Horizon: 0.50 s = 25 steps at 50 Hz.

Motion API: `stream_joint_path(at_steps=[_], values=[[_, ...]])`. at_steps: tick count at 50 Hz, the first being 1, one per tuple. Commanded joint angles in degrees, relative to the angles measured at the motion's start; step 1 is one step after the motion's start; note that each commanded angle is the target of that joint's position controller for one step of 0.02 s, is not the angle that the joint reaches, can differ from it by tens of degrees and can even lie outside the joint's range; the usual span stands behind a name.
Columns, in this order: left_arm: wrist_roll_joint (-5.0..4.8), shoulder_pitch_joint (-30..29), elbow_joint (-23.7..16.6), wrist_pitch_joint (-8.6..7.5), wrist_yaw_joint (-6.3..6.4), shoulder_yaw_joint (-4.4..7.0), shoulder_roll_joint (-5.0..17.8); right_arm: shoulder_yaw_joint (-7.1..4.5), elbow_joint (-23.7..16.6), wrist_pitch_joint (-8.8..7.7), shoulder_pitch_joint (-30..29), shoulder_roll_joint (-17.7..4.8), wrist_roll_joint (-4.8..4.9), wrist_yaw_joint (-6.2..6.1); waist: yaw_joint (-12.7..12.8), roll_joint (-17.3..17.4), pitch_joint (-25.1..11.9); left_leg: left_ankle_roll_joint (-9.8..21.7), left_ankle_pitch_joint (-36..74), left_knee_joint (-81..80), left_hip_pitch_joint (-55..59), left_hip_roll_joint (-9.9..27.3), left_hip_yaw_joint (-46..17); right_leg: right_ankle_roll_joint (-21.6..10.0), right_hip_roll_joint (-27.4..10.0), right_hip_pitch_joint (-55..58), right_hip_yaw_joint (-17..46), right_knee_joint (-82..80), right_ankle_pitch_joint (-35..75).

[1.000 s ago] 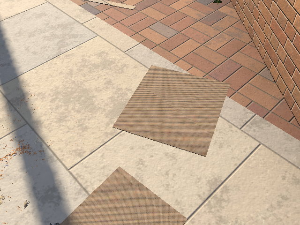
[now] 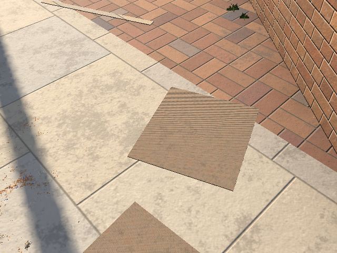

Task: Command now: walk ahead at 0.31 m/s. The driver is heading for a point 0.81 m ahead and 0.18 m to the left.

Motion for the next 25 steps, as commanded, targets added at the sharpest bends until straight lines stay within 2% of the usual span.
stream_joint_path(at_steps=[1, 2, 3, 4, 5, 6, 7, 9, 12, 16, 18, 19, 21, 22, 23, 24, 25], values=[[-0.75, 5.6, -1.5, -2.38, -0.68, 0.59, 1.1, -1.82, -3.1, -0.88, -4.0, -8.1, 0.55, 0.28, 4.9, 5.5, 9.6, 7.6, -21.8, -12.7, -16.0, 11.5, -14.3, -1.5, 0.9, 7.2, -2.1, -8.3, 3.3], [-0.87, 11.2, 0.5, -2.66, -0.35, 1.09, 1.9, -1.69, -4.3, -1.28, -6.5, -7.0, 0.55, 0.42, 7.2, 2.4, 9.9, 6.0, -19.7, -6.1, -22.2, 8.0, -10.2, -1.7, 1.0, 15.6, 0.0, -13.4, 3.5], [-0.16, 17.7, 1.6, -3.16, 0.33, 2.11, 5.8, -0.68, -5.9, -2.00, -8.3, -3.2, 0.36, 0.79, 9.6, -9.0, 7.9, 3.5, -14.6, 10.9, -28.9, 1.9, -2.0, -2.9, -10.5, 22.4, 16.9, -23.2, -7.3], [-0.72, 23.4, 3.0, -2.84, 0.19, 3.65, 11.7, -0.24, -8.5, -2.52, -9.7, -1.6, -0.07, 1.21, 10.1, -18.4, 8.0, 2.6, -14.2, 24.7, -37.3, -2.5, 4.1, -7.3, -21.4, 23.0, 37.4, -31.6, -20.0], [-0.43, 18.7, 2.0, -2.47, 0.38, 3.24, 9.5, -0.97, -8.7, -2.83, -10.5, -5.3, -1.55, 1.71, 6.8, -10.1, 12.0, 3.3, -10.4, 33.0, -38.1, 1.4, 0.6, -8.8, -22.2, 17.2, 37.8, -31.4, -20.8], [-0.47, 13.4, -0.2, -2.89, 0.14, 2.73, 7.7, -0.84, -8.4, -3.34, -10.1, -4.3, -1.28, 2.38, 4.2, -5.6, 13.0, 3.5, -5.0, 35.2, -37.6, 3.2, -0.5, -8.3, -20.0, 14.0, 32.6, -31.2, -15.8], [-0.59, 10.4, -1.4, -3.50, 0.03, 2.47, 6.7, -0.63, -7.6, -3.88, -8.7, -3.3, -0.75, 2.87, 2.6, -4.3, 12.2, 3.0, -0.7, 35.3, -35.9, 4.3, -0.7, -7.3, -17.3, 13.5, 27.1, -31.6, -7.7], [-0.88, 9.9, -1.7, -4.59, 0.25, 1.75, 4.8, -1.04, -7.2, -3.93, -8.6, -3.9, -1.02, 3.55, 1.5, -3.7, 9.8, 1.6, 4.3, 34.2, -34.1, 5.0, 0.9, -6.1, -13.8, 15.1, 18.6, -31.3, 7.1], [-0.87, 14.6, 0.2, -5.22, 0.53, 1.22, 4.1, -0.98, -8.4, -3.00, -10.9, -3.0, -0.64, 3.63, 1.6, -5.2, 7.5, 0.7, 6.7, 34.1, -35.9, 3.7, 3.5, -5.2, -12.1, 18.8, 9.8, -28.3, 29.1], [-0.51, 14.9, 0.2, -5.36, 0.94, 0.49, 3.5, 0.15, -13.1, -2.65, -21.5, -1.2, -0.09, 3.64, 2.8, -5.9, 9.8, 0.8, 10.8, 22.6, -33.5, 1.4, 5.9, -4.0, -10.4, 14.8, 2.1, -28.8, 38.6], [-0.56, 14.9, 0.3, -5.53, 1.26, 0.42, 4.2, 0.72, -14.8, -2.58, -24.7, -0.9, 0.01, 3.69, 3.1, -6.7, 10.3, 2.0, 12.5, 15.0, -28.2, 0.2, 8.6, -3.4, -10.8, 13.4, -0.5, -28.9, 43.2], [-0.59, 14.9, 0.4, -5.68, 1.41, 0.47, 4.9, 0.71, -15.2, -2.55, -24.9, -1.3, -0.02, 3.60, 2.8, -7.0, 9.9, 3.0, 12.5, 12.7, -25.3, -0.5, 9.7, -3.2, -11.5, 13.9, -1.6, -27.8, 49.0], [-0.78, 13.9, 0.3, -6.04, 1.83, 0.79, 6.6, 0.07, -14.6, -2.78, -20.9, -3.3, 0.01, 3.15, 0.2, -7.4, 6.6, 5.6, 11.5, 10.8, -18.2, -3.2, 11.2, -2.2, -12.5, 16.6, -4.0, -20.3, 67.4], [-0.80, 13.0, 0.0, -5.91, 2.10, 1.14, 7.7, -0.55, -13.3, -3.09, -15.9, -4.6, 0.01, 2.92, -2.1, -7.5, 3.6, 6.8, 10.1, 10.4, -13.4, -4.8, 11.5, -1.8, -12.9, 17.8, -4.9, -13.1, 73.8], [-0.73, 11.8, -0.5, -5.57, 2.25, 1.54, 8.9, -1.37, -11.1, -3.43, -8.6, -6.0, 0.06, 2.73, -5.0, -8.2, -0.5, 8.3, 9.5, 8.8, -6.8, -5.7, 10.7, -1.7, -13.5, 18.1, -5.1, -3.8, 75.2], [-0.95, 10.4, -1.2, -5.27, 2.07, 1.88, 9.8, -2.33, -8.8, -3.72, -1.4, -7.3, -0.37, 2.48, -8.6, -7.7, -3.8, 9.9, 10.8, 4.2, 2.3, -5.4, 9.1, -1.5, -12.8, 14.3, -6.2, 7.7, 68.2], [-0.89, 9.5, -3.0, -5.25, 1.51, 1.73, 8.8, -3.81, -7.7, -3.55, 4.9, -11.4, -1.24, 2.01, -10.8, -3.3, -7.5, 13.0, 2.1, 2.0, 13.0, 3.8, -3.8, -1.1, -10.1, 3.4, -6.9, 24.9, 48.1]])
